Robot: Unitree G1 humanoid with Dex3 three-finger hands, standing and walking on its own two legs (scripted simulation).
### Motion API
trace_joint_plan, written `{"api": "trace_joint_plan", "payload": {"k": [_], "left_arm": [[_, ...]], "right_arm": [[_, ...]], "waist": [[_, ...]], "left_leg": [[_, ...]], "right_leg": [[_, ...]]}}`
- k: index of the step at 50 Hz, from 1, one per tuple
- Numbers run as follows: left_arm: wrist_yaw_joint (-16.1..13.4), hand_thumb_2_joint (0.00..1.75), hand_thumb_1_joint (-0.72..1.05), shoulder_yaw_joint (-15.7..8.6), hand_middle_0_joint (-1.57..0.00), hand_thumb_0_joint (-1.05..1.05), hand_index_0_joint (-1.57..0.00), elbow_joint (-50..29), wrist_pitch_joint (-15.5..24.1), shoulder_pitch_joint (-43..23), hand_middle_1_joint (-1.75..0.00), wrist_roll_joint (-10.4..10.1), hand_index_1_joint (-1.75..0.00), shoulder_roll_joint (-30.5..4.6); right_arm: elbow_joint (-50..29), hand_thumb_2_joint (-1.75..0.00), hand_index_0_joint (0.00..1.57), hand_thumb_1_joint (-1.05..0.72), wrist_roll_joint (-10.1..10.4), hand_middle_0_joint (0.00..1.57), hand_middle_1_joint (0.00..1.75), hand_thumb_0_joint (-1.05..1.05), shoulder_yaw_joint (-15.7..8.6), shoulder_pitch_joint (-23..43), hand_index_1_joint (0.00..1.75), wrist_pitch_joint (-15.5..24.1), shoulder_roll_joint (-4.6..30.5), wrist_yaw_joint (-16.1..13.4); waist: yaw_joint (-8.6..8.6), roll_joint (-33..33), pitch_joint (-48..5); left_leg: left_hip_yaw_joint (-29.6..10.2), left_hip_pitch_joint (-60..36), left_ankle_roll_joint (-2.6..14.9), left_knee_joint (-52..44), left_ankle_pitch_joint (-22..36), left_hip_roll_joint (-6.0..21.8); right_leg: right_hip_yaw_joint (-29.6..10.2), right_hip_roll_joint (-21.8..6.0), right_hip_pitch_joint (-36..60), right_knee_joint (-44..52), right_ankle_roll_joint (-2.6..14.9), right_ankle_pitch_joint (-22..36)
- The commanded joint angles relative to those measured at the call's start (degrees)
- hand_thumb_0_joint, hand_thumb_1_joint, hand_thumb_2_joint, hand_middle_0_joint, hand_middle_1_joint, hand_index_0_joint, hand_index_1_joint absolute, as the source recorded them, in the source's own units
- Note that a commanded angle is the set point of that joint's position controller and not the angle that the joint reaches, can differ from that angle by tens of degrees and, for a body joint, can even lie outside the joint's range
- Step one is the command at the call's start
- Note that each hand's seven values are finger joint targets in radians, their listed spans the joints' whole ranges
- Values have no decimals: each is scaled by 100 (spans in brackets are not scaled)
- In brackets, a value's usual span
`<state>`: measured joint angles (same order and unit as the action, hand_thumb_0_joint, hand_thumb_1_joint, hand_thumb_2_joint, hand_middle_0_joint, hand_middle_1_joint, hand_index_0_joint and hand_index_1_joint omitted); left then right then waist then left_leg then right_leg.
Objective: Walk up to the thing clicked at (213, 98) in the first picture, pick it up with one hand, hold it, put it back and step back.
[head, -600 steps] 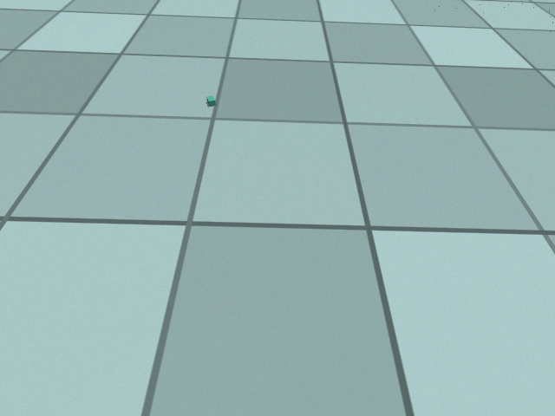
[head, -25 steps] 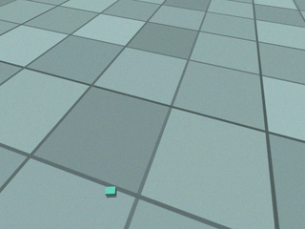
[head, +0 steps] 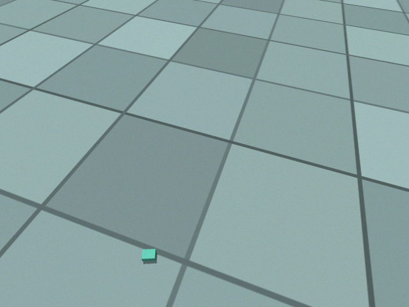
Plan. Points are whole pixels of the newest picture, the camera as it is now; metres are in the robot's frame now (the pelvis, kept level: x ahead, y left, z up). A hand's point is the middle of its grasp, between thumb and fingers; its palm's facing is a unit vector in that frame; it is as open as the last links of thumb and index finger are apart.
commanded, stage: stand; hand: left
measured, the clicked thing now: (149, 255) +0.45 +0.25 -0.76
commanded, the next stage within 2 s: walk up in 0.12 s
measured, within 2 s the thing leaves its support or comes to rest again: neither
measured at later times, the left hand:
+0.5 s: hand out of the picture +0.09 +0.28 -0.17, palm faces +0.01 -0.93 -0.37, open 7.3 cm
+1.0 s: hand out of the picture +0.10 +0.27 -0.16, palm faces +0.03 -0.93 -0.37, open 7.3 cm
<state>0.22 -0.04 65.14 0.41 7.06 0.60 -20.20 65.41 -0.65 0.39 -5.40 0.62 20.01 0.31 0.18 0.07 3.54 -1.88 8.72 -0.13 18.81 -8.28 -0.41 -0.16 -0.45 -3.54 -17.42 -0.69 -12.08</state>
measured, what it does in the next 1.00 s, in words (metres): stands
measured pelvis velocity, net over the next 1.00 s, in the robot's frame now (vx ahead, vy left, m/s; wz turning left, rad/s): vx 0.02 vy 0.01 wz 0.04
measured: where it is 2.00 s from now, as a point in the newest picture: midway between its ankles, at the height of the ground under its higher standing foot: outside the picture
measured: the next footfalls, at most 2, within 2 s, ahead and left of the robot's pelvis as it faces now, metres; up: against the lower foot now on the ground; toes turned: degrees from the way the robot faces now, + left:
none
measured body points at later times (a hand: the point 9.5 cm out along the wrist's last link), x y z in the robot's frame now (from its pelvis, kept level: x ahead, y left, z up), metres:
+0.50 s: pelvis +0.03 +0.01 -0.01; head +0.06 +0.02 +0.44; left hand +0.09 +0.33 -0.14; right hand +0.11 -0.29 -0.14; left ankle +0.02 +0.12 -0.75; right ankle -0.03 -0.13 -0.75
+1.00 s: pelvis +0.02 +0.01 -0.01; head +0.04 +0.01 +0.44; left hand +0.10 +0.32 -0.13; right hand +0.15 -0.29 -0.13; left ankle +0.02 +0.12 -0.75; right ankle -0.03 -0.13 -0.75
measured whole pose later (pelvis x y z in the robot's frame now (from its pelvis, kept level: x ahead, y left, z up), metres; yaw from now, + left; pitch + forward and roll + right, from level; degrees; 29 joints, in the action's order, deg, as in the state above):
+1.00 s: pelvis +0.02 +0.01 -0.01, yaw +2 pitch -3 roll +0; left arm -0.8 -0.8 60.9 0.5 6.1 0.9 -20.2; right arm 60.2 -0.7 -1.5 -3.5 -1.0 19.8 0.5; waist -0.6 0.0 4.8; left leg -3.5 8.1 0.9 24.1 -12.9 -2.3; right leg 2.1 -2.2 -1.5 -21.5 -1.3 -17.1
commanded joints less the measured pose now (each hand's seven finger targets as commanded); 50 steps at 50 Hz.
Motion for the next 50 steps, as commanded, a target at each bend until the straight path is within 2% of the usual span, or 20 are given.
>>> {"api": "trace_joint_plan", "payload": {"k": [1, 5, 6, 8, 11, 12, 14, 17, 19, 21, 24, 27, 29, 31, 32, 34, 36, 38, 44, 50], "left_arm": [[-75, 90, 90, -230, -20, 0, -20, -299, 153, -179, -30, -15, -30, -1195], [-73, 90, 90, -230, -20, 0, -20, -310, 124, -192, -30, -8, -30, -1180], [-63, 90, 90, -361, -20, 0, -20, -436, 185, -178, -30, 38, -30, -1297], [-66, 90, 90, -388, -20, 0, -20, -409, 189, -29, -30, 76, -30, -1306], [-69, 90, 90, -474, -20, 0, -20, -448, 181, 21, -30, 101, -30, -1395], [-74, 90, 90, -486, -20, 0, -20, -495, 191, 15, -30, 105, -30, -1427], [-83, 90, 90, -495, -20, 0, -20, -635, 213, -81, -30, 101, -30, -1434], [-97, 90, 90, -448, -20, 0, -20, -723, 225, -104, -30, 28, -30, -1273], [-121, 90, 90, -425, -20, 0, -20, -771, 214, 1, -30, -3, -30, -1215], [-134, 90, 90, -398, -20, 0, -20, -822, 195, 34, -30, -18, -30, -1179], [-148, 90, 90, -379, -20, 0, -20, -838, 176, 69, -30, -15, -30, -1150], [-165, 90, 90, -389, -20, 0, -20, -830, 200, 253, -30, -1, -30, -1213], [-186, 90, 90, -421, -20, 0, -20, -785, 222, 430, -30, 32, -30, -1361], [-210, 90, 90, -502, -20, 0, -20, -770, 225, 548, -30, 32, -30, -1606], [-233, 90, 90, -476, -20, 0, -20, -825, 208, 226, -30, 45, -30, -1580], [-230, 90, 90, -435, -20, 0, -20, -997, 181, -171, -30, 8, -30, -1451], [-218, 90, 90, -381, -20, 0, -20, -984, 144, -240, -30, -26, -30, -1240], [-224, 90, 90, -370, -20, 0, -20, -901, 144, -141, -30, -20, -30, -1189], [-213, 90, 90, -387, -20, 0, -20, -784, 169, -168, -30, 9, -30, -1318], [-167, 90, 90, -393, -20, 0, -20, -709, 164, -340, -30, 51, -30, -1281]], "right_arm": [[-327, -90, 20, -90, 36, 20, 30, 0, -216, 264, 30, 119, 1226, -74], [-313, -90, 20, -90, 31, 20, 30, 0, -214, 242, 30, 118, 1241, -81], [-363, -90, 20, -90, -24, 20, 30, 0, -371, 20, 30, 77, 1318, -38], [-420, -90, 20, -90, -46, 20, 30, 0, -387, 44, 30, 44, 1280, -9], [-559, -90, 20, -90, -90, 20, 30, 0, -408, 72, 30, 19, 1181, 30], [-586, -90, 20, -90, -103, 20, 30, 0, -408, 51, 30, 30, 1141, 40], [-611, -90, 20, -90, -107, 20, 30, 0, -399, -114, 30, 74, 1074, 32], [-676, -90, 20, -90, -73, 20, 30, 0, -443, -217, 30, 160, 1201, 8], [-740, -90, 20, -90, -38, 20, 30, 0, -494, -296, 30, 147, 1313, -15], [-798, -90, 20, -90, -15, 20, 30, 0, -529, -325, 30, 107, 1353, -37], [-911, -90, 20, -90, 19, 20, 30, 0, -556, -301, 30, 51, 1358, -44], [-1039, -90, 20, -90, 37, 20, 30, 0, -558, -125, 30, 7, 1337, -47], [-1146, -90, 20, -90, 40, 20, 30, 0, -542, 33, 30, -15, 1257, -40], [-1237, -90, 20, -90, 20, 20, 30, 0, -502, 173, 30, -27, 1100, -31], [-1145, -90, 20, -90, 11, 20, 30, 0, -462, 199, 30, -55, 1028, -58], [-1042, -90, 20, -90, 17, 20, 30, 0, -506, -59, 30, -31, 1123, -57], [-996, -90, 20, -90, -2, 20, 30, 0, -513, -24, 30, 0, 1221, -45], [-978, -90, 20, -90, 24, 20, 30, 0, -525, 58, 30, -11, 1238, -57], [-936, -90, 20, -90, 30, 20, 30, 0, -473, 366, 30, -59, 1167, -59], [-810, -90, 20, -90, 7, 20, 30, 0, -411, 389, 30, -30, 1130, -36]], "waist": [[-15, -18, -534], [-13, -93, -469], [-5, -201, -692], [-79, -63, -475], [-127, 192, 134], [-121, 297, 257], [-55, 344, 132], [-40, 25, -325], [-60, -145, -559], [-55, -349, -714], [-46, -456, -793], [-126, -399, -835], [-213, -90, -743], [-296, 329, -571], [-210, 259, -365], [12, 271, -493], [-13, 143, -568], [-49, 74, -681], [-86, -62, -705], [-73, 11, -559]], "left_leg": [[-531, -328, 143, -203, 836, 723], [-538, -254, 126, -240, 779, 722], [-450, -133, 271, -177, -77, 524], [-456, 148, 314, -126, -828, 455], [-450, 780, 272, 149, -1285, 298], [-406, 824, 236, 237, -1065, 247], [-325, 536, 198, 342, -274, 256], [-633, -104, 392, 283, 1606, 575], [-680, -438, 552, 434, 2334, 694], [-714, -649, 617, 466, 2563, 764], [-913, -759, 726, 462, 2413, 894], [-775, -502, 683, 648, 2249, 787], [-493, 213, 520, 964, 1820, 528], [-138, 803, 299, 1375, 1206, 181], [-237, 579, 176, 1068, 1172, 264], [-448, -111, 275, 698, 1855, 424], [-606, -513, 479, 579, 2727, 622], [-659, -724, 571, 693, 2981, 733], [-470, -280, 316, 468, 1815, 464], [-560, -234, 338, 180, 1336, 478]], "right_leg": [[-463, -711, -150, 321, 134, 758], [-463, -707, -166, 298, 162, 667], [-273, -511, 178, 145, 249, 16], [-405, -565, 25, 182, 341, -680], [-746, -758, -268, 398, 489, -1559], [-890, -874, -360, 472, 536, -1521], [-859, -1003, -338, 351, 587, -582], [-220, -607, -118, -349, 281, 1275], [-29, -511, -61, -611, 197, 1537], [91, -418, -136, -828, 193, 1320], [145, -287, -289, -930, 190, 789], [59, -394, 22, -770, 218, 1080], [-202, -631, 641, -608, 324, 1509], [-701, -1110, 952, -469, 652, 1925], [-725, -1386, 494, -511, 781, 2750], [-296, -1054, 98, -721, 536, 2705], [36, -635, -94, -804, 177, 2089], [105, -578, -107, -729, 107, 1909], [-167, -808, 379, -335, 241, 1812], [-67, -703, 321, -107, 180, 1109]]}}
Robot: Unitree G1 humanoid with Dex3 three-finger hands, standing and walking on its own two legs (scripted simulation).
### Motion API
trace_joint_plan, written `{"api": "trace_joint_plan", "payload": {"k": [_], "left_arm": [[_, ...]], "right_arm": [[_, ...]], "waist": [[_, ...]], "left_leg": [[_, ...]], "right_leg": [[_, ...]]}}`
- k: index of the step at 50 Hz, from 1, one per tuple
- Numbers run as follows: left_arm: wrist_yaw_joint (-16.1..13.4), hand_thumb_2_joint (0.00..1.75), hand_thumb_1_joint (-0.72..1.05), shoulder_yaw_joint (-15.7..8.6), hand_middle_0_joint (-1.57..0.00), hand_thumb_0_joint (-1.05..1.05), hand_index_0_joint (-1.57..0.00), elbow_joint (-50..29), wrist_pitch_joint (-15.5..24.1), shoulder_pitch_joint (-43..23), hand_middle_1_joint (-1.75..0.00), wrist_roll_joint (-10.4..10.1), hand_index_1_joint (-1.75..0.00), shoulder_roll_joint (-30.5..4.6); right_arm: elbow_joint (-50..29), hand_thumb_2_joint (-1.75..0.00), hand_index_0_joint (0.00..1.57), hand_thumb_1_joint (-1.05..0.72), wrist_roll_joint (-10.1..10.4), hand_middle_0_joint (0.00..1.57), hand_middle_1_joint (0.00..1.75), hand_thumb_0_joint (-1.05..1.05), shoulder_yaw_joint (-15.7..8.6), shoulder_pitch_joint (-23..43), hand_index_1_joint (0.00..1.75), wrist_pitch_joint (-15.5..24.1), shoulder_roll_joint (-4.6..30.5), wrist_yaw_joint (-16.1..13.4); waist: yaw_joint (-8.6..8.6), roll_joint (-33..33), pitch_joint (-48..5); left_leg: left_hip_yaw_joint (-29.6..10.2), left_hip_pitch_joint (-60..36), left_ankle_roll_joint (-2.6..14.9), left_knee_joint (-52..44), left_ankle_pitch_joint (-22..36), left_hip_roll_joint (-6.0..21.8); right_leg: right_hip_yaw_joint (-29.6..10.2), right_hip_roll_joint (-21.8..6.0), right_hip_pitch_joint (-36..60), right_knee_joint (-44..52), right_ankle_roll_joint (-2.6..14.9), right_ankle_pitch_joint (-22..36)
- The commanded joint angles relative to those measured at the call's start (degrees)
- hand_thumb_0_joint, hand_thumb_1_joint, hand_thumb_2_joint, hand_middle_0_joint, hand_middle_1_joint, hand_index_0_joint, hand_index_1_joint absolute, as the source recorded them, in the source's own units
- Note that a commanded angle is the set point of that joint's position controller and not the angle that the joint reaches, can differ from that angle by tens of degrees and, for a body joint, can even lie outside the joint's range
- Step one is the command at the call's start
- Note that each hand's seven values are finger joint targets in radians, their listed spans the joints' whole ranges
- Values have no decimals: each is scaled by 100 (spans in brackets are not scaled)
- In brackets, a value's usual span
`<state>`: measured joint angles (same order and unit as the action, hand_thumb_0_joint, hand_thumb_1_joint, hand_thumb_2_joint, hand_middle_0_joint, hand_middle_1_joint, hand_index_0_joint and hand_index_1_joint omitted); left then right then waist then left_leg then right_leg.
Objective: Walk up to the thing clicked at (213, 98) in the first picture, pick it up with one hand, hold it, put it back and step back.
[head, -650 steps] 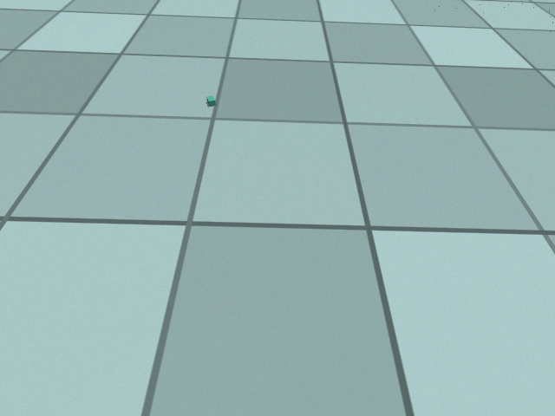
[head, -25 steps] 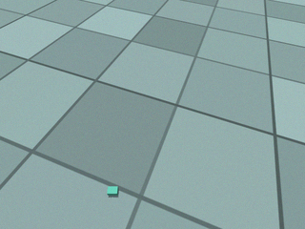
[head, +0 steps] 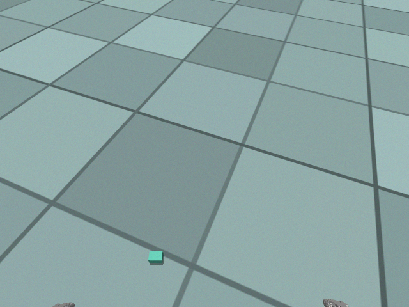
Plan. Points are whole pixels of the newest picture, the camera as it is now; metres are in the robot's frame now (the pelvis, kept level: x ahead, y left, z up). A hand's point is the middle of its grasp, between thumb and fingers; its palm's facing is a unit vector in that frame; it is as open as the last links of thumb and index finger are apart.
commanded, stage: walk up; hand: left
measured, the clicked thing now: (155, 256) +0.44 +0.22 -0.76
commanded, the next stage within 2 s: stand in 0.86 s
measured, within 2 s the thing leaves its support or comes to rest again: neither
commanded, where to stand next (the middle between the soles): +0.06 -0.01 m, yaw -1 degrees
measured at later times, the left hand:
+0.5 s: hand out of the picture +0.04 +0.26 -0.15, palm faces +0.02 -0.93 -0.36, open 7.3 cm
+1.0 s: hand out of the picture +0.05 +0.26 -0.15, palm faces +0.02 -0.94 -0.35, open 7.3 cm
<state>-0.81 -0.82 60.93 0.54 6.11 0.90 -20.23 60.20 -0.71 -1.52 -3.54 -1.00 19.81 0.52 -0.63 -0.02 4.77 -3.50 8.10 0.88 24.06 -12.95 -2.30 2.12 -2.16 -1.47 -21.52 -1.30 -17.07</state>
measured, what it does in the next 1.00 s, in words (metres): stands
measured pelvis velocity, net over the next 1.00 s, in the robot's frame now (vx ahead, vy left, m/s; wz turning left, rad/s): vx -0.01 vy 0.00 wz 0.03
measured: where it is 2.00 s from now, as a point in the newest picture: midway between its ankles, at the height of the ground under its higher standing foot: outside the picture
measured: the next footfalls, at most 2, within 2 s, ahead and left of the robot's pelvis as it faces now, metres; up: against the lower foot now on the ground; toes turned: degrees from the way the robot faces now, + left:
none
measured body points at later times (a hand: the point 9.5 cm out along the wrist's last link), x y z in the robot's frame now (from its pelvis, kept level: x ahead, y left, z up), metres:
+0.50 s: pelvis -0.01 +0.00 +0.00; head -0.01 +0.00 +0.45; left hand +0.04 +0.31 -0.13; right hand +0.06 -0.29 -0.13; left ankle +0.00 +0.11 -0.74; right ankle -0.06 -0.13 -0.74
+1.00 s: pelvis -0.01 +0.00 +0.00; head +0.00 +0.00 +0.45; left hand +0.05 +0.30 -0.13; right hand +0.09 -0.30 -0.13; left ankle +0.00 +0.11 -0.74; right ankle -0.06 -0.13 -0.74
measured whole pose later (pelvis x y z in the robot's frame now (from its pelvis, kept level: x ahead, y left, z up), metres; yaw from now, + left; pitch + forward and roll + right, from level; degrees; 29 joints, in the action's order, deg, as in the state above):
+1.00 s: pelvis -0.01 +0.00 +0.00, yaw +2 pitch -2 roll +0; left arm -0.2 -1.1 63.1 -0.1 7.0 0.8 -20.0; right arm 61.7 -0.8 0.1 -5.3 0.4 19.7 -0.2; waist -0.6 -0.1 3.8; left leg -5.2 9.2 0.4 21.6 -10.1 -2.3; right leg 3.9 -1.9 -1.6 -18.3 -1.2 -14.4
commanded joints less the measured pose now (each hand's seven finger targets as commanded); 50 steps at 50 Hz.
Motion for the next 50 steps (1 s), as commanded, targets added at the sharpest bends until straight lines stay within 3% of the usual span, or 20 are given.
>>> {"api": "trace_joint_plan", "payload": {"k": [1, 8, 13, 18, 27, 33, 37, 42, 43, 50], "left_arm": [[-58, 90, 90, -320, -20, 0, -20, -228, 153, -267, -30, 4, -30, -1272], [-10, 90, 90, -323, -20, 0, -20, -144, 145, -284, -30, 40, -30, -1227], [-4, 90, 90, -332, -20, 0, -20, -44, 156, -205, -30, 36, -30, -1223], [-1, 90, 90, -327, -20, 0, -20, -43, 146, -202, -30, 44, -30, -1213], [6, 90, 90, -334, -20, 0, -20, -65, 142, -186, -30, 42, -30, -1198], [-13, 90, 90, -354, -20, 0, -20, -77, 150, -105, -30, 36, -30, -1253], [-18, 90, 90, -340, -20, 0, -20, -81, 135, -150, -30, 7, -30, -1200], [-26, 90, 90, -356, -20, 0, -20, -87, 137, -137, -30, 12, -30, -1241], [-25, 90, 90, -265, -20, 0, -20, -13, 86, 43, -30, -18, -30, -1103], [11, 90, 90, -259, -20, 0, -20, -59, 62, -49, -30, -27, -30, -1162]], "right_arm": [[-251, -90, 20, -90, 18, 20, 30, 0, -206, 218, 30, 139, 1121, -52], [-152, -90, 20, -90, -20, 20, 30, 0, -202, 199, 30, 157, 1183, -50], [-91, -90, 20, -90, -23, 20, 30, 0, -209, 136, 30, 170, 1156, -51], [-62, -90, 20, -90, -32, 20, 30, 0, -213, 100, 30, 171, 1172, -55], [-26, -90, 20, -90, -18, 20, 30, 0, -196, -77, 30, 199, 1200, -77], [-69, -90, 20, -90, 2, 20, 30, 0, -175, -123, 30, 208, 1173, -90], [-79, -90, 20, -90, 1, 20, 30, 0, -176, -64, 30, 207, 1170, -96], [-120, -90, 20, -90, 8, 20, 30, 0, -162, -38, 30, 185, 1161, -91], [-144, -90, 20, -90, 23, 20, 30, 0, -95, -38, 30, 211, 1163, -124], [-123, -90, 20, -90, 20, 20, 30, 0, -45, -58, 30, 250, 1198, -146]], "waist": [[-1, 23, -636], [2, -105, -479], [-6, -33, -487], [3, -94, -410], [14, -142, -547], [4, 10, -699], [-7, -83, -643], [-6, -6, -554], [-11, 65, -395], [30, -80, -586]], "left_leg": [[-428, -184, 205, -387, 1778, 657], [-582, 67, 197, -670, 978, 677], [-601, 88, 176, -608, 1075, 645], [-681, 222, 179, -696, 741, 652], [-729, 305, 185, -654, 1092, 658], [-577, 146, 196, -391, 1712, 601], [-652, 114, 196, -405, 1914, 631], [-623, 193, 184, -352, 1861, 588], [-705, 58, 134, -422, 1917, 766], [-671, 0, 58, -535, 1731, 764]], "right_leg": [[-294, -520, 66, 336, 237, 1522], [-277, -492, 55, 549, 251, 737], [-294, -500, 60, 619, 256, 753], [-260, -491, -1, 639, 260, 558], [-218, -495, 159, 516, 263, 749], [-218, -580, 262, 454, 257, 1332], [-141, -546, 161, 403, 243, 1355], [-130, -551, 167, 448, 239, 1359], [-274, -623, -126, 587, 204, 1313], [-328, -592, 5, 623, 218, 1101]]}}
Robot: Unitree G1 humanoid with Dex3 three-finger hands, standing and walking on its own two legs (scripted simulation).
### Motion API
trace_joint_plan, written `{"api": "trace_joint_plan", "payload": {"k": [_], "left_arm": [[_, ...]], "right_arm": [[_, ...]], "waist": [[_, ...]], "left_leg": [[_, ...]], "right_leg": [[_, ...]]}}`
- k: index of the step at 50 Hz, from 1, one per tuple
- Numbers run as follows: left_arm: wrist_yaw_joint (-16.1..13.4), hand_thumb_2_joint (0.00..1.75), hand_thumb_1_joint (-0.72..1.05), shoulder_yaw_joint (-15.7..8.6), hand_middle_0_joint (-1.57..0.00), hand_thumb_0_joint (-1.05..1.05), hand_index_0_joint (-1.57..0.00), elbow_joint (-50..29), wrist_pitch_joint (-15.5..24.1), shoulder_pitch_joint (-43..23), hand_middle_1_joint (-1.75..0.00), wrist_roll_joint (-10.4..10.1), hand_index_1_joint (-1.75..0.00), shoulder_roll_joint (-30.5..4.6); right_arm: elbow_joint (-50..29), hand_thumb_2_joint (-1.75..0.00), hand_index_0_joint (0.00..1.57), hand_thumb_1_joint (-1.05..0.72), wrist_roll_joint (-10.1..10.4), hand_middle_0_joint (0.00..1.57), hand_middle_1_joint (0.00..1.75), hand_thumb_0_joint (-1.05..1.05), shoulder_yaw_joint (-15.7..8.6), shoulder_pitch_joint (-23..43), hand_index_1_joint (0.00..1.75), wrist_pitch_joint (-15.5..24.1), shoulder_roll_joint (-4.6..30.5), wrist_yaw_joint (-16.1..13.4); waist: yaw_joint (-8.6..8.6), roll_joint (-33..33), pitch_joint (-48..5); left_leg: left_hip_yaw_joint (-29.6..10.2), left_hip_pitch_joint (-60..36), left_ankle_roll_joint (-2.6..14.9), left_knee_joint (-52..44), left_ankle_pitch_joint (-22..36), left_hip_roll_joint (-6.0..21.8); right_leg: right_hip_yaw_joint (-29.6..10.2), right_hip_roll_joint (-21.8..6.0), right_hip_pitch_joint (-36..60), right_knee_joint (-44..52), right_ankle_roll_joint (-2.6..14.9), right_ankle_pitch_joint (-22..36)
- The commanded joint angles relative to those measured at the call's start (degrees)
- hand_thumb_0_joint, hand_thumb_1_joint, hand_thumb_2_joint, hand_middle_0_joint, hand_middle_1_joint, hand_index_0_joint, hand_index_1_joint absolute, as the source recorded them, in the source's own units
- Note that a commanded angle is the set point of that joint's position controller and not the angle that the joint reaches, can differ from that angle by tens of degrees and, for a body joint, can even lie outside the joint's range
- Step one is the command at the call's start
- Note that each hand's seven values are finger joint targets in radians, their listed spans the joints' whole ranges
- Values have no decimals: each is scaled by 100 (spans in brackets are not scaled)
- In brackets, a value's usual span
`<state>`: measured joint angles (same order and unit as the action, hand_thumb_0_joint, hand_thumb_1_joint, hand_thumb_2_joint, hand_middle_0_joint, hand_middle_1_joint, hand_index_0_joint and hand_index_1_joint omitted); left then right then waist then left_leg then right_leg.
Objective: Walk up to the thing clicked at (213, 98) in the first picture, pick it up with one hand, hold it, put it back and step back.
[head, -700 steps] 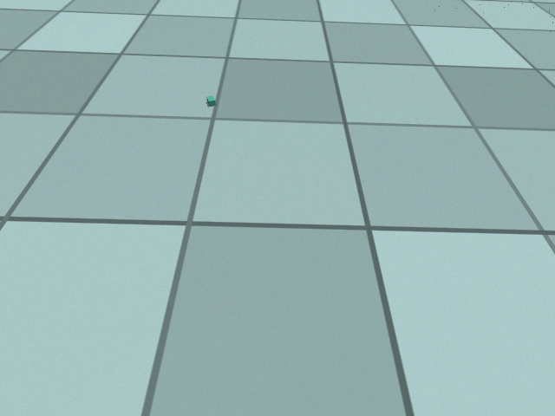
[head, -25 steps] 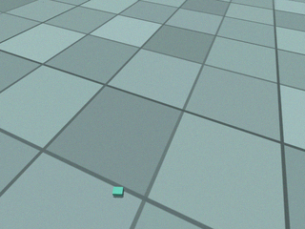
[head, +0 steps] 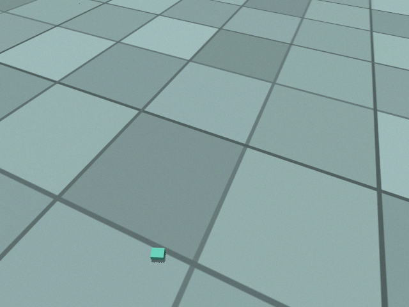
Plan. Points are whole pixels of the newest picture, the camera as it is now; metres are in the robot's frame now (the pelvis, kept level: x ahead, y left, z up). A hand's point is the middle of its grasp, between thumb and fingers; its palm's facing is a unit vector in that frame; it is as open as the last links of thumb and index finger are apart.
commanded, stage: stand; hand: left
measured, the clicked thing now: (157, 253) +0.46 +0.21 -0.76
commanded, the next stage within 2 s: none
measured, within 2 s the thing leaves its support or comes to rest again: neither
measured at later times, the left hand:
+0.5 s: hand out of the picture +0.06 +0.25 -0.16, palm faces -0.04 -0.94 -0.34, open 7.3 cm
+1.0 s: hand out of the picture +0.05 +0.24 -0.16, palm faces -0.06 -0.94 -0.34, open 7.3 cm
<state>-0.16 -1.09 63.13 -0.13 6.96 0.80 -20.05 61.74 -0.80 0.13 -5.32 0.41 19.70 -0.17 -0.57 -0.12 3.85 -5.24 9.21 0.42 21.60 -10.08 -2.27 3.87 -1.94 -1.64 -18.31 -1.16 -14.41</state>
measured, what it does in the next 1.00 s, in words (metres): stands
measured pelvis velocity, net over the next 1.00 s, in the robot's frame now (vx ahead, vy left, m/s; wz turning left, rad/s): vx -0.01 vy -0.01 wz -0.03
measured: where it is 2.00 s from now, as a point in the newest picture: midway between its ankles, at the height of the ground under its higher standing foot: outside the picture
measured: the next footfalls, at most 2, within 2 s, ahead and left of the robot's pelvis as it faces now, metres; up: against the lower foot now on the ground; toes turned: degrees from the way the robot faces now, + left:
none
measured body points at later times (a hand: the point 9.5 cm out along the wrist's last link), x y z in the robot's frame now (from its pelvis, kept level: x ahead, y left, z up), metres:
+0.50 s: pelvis -0.01 +0.00 +0.00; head +0.00 +0.00 +0.45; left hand +0.06 +0.30 -0.13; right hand +0.06 -0.30 -0.13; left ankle +0.02 +0.11 -0.75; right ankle -0.05 -0.13 -0.75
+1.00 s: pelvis -0.01 -0.01 +0.00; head +0.00 -0.01 +0.45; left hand +0.06 +0.29 -0.13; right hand +0.05 -0.31 -0.13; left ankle +0.02 +0.11 -0.75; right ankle -0.05 -0.13 -0.75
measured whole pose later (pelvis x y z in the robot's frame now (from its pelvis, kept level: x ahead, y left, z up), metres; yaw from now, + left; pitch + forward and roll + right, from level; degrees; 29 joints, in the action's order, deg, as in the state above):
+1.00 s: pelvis -0.01 -0.01 +0.00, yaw -2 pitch -2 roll +0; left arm 0.3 0.0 64.1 0.1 8.2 0.6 -20.0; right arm 63.9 -0.7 1.1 -7.1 0.6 20.2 -0.1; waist -0.1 -0.4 3.6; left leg -4.0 9.1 -0.6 20.1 -8.8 -0.5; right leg 2.4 -0.4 -2.8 -18.0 -0.1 -13.1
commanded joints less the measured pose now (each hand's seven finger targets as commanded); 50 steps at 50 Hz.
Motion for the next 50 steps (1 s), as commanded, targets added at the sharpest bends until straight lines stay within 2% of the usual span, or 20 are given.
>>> {"api": "trace_joint_plan", "payload": {"k": [1, 4, 5, 9, 17, 21, 22, 23, 28, 34, 40, 45, 49, 50], "left_arm": [[-56, 90, 90, -233, -20, 0, -20, -270, 134, -105, -30, -11, -30, -1194], [-42, 90, 90, -213, -20, 0, -20, -245, 141, -57, -30, -12, -30, -1171], [-46, 90, 90, -218, -20, 0, -20, -243, 139, -109, -30, -8, -30, -1213], [-46, 90, 90, -196, -20, 0, -20, -246, 146, -87, -30, -26, -30, -1184], [-45, 90, 90, -190, -20, 0, -20, -216, 133, -70, -30, -21, -30, -1196], [-28, 90, 90, -164, -20, 0, -20, -197, 131, -3, -30, -5, -30, -1157], [-30, 90, 90, -176, -20, 0, -20, -197, 126, -86, -30, -8, -30, -1188], [-29, 90, 90, -187, -20, 0, -20, -214, 123, -57, -30, -3, -30, -1218], [-16, 90, 90, -175, -20, 0, -20, -162, 124, -47, -30, -7, -30, -1194], [-14, 90, 90, -180, -20, 0, -20, -198, 148, -63, -30, -11, -30, -1215], [-15, 90, 90, -166, -20, 0, -20, -192, 143, -41, -30, -21, -30, -1214], [-22, 90, 90, -136, -20, 0, -20, -189, 170, -24, -30, -24, -30, -1206], [-41, 90, 90, -149, -20, 0, -20, -197, 165, -24, -30, -32, -30, -1232], [-40, 90, 90, -139, -20, 0, -20, -186, 171, -29, -30, -32, -30, -1223]], "right_arm": [[-280, -90, 20, -90, 23, 20, 30, 0, -217, 138, 30, 113, 1218, -76], [-283, -90, 20, -90, 28, 20, 30, 0, -200, 207, 30, 126, 1237, -74], [-273, -90, 20, -90, 32, 20, 30, 0, -191, 150, 30, 132, 1200, -80], [-243, -90, 20, -90, 25, 20, 30, 0, -183, 109, 30, 142, 1228, -79], [-201, -90, 20, -90, 31, 20, 30, 0, -156, 81, 30, 140, 1244, -86], [-165, -90, 20, -90, 32, 20, 30, 0, -141, 71, 30, 146, 1260, -75], [-148, -90, 20, -90, 46, 20, 30, 0, -131, 16, 30, 141, 1237, -72], [-159, -90, 20, -90, 25, 20, 30, 0, -148, 75, 30, 146, 1268, -79], [-120, -90, 20, -90, 30, 20, 30, 0, -146, 16, 30, 129, 1276, -54], [-121, -90, 20, -90, 23, 20, 30, 0, -144, 1, 30, 157, 1245, -56], [-93, -90, 20, -90, 30, 20, 30, 0, -149, 22, 30, 153, 1269, -70], [-84, -90, 20, -90, 34, 20, 30, 0, -127, -44, 30, 146, 1241, -62], [-99, -90, 20, -90, 37, 20, 30, 0, -139, 13, 30, 130, 1235, -73], [-82, -90, 20, -90, 56, 20, 30, 0, -129, -37, 30, 128, 1235, -66]], "waist": [[-8, -67, -577], [-19, -61, -651], [22, -21, -679], [7, 3, -718], [0, 6, -580], [-7, -38, -455], [40, -12, -382], [-9, -27, -445], [28, 0, -223], [31, -28, -442], [12, -23, -476], [58, 63, -500], [26, 17, -560], [61, 40, -488]], "left_leg": [[-502, -169, 116, -265, 1511, 793], [-485, -233, 139, -230, 1497, 812], [-466, -242, 121, -243, 1589, 814], [-424, -289, 123, -175, 1855, 825], [-411, -228, 112, -272, 1562, 842], [-433, -145, 108, -376, 1215, 835], [-443, -61, 85, -447, 1118, 817], [-424, -155, 93, -395, 1178, 839], [-489, 37, 92, -566, 532, 809], [-429, -134, 91, -430, 935, 830], [-399, -202, 87, -392, 1056, 842], [-358, -220, 90, -335, 1179, 851], [-338, -281, 85, -269, 1375, 854], [-346, -212, 71, -329, 1270, 836]], "right_leg": [[-497, -622, 33, 293, 206, 891], [-526, -628, 64, 316, 201, 960], [-544, -648, 69, 282, 214, 1042], [-536, -659, 69, 269, 206, 1350], [-567, -637, -23, 286, 219, 1048], [-578, -599, -113, 350, 208, 772], [-590, -590, -121, 353, 210, 663], [-602, -600, -150, 343, 224, 673], [-629, -572, -266, 426, 225, 228], [-675, -606, -207, 376, 237, 612], [-710, -606, -247, 366, 249, 630], [-708, -616, -236, 370, 226, 911], [-704, -627, -171, 356, 223, 1190], [-706, -611, -205, 378, 221, 1084]]}}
